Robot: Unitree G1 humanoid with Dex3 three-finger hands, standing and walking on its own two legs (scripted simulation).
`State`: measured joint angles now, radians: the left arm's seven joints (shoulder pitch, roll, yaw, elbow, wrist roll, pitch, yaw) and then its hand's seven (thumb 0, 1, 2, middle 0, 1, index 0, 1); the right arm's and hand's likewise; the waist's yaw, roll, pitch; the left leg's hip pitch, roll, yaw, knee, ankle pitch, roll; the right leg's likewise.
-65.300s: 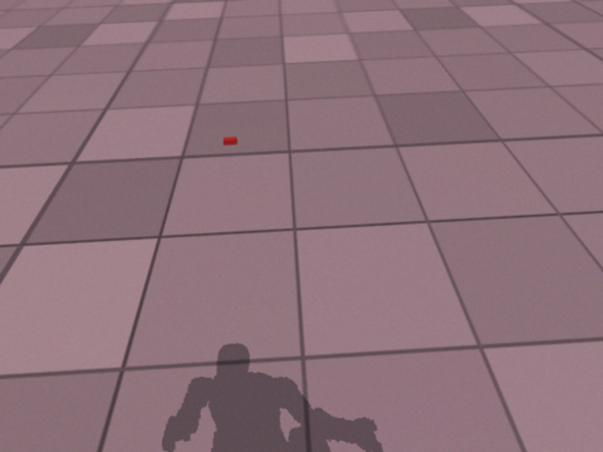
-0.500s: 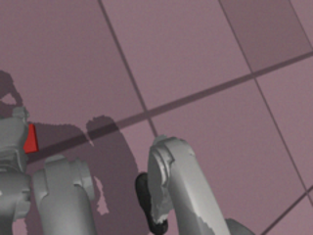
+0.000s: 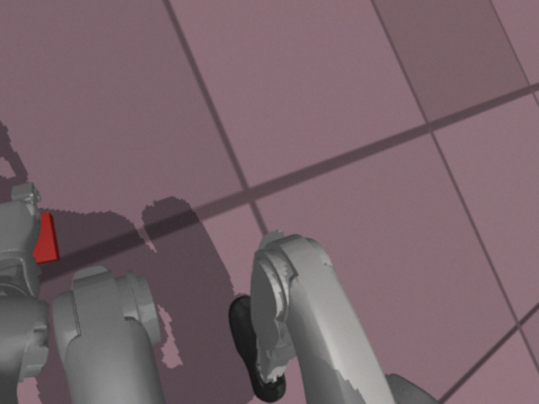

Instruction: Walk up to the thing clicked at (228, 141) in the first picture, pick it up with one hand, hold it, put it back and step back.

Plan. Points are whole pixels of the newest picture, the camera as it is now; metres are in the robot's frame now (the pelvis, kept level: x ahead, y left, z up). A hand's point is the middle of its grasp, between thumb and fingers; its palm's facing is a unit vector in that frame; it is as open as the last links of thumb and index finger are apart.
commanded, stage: rest palm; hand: left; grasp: from above
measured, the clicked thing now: (42, 238) +0.38 +0.26 -0.30
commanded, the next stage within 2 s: close in 0.26 s
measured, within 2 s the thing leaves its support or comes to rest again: leaves its support in 1.56 s
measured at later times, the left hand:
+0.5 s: hand (19, 245) +0.37 +0.28 -0.26, palm faces -0.43 -0.14 -0.89, open 11.5 cm
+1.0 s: hand (18, 249) +0.36 +0.28 -0.26, palm faces -0.43 -0.16 -0.89, open 10.1 cm
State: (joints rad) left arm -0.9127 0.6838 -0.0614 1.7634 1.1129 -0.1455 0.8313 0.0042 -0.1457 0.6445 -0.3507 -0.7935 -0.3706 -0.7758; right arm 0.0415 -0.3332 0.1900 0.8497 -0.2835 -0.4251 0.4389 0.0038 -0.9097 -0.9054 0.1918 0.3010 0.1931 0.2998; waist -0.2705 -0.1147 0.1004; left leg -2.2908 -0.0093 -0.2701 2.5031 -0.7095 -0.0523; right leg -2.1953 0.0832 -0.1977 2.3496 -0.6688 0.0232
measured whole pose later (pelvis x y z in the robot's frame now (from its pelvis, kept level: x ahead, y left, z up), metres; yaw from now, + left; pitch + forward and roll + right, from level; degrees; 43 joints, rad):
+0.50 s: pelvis +0.00 +0.00 +0.00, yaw +0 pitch +28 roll -13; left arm -0.91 0.69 -0.07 1.76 1.10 -0.13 0.82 0.00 -0.10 0.62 -0.40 -0.79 -0.42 -0.77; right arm 0.05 -0.34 0.20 0.83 -0.28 -0.43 0.44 0.00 -0.90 -0.90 0.19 0.30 0.19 0.30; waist -0.27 -0.12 0.11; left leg -2.29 -0.01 -0.27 2.50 -0.71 -0.05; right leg -2.19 0.08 -0.20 2.35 -0.67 0.03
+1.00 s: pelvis +0.00 +0.00 +0.00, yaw +0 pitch +27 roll -13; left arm -0.91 0.70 -0.07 1.77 1.08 -0.14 0.83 0.01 0.10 0.37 -0.63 -0.62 -0.62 -0.55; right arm 0.04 -0.34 0.21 0.83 -0.29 -0.43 0.43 0.00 -0.90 -0.90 0.19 0.30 0.19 0.30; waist -0.28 -0.12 0.12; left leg -2.28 -0.01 -0.28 2.49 -0.71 -0.05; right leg -2.18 0.09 -0.20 2.33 -0.66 0.03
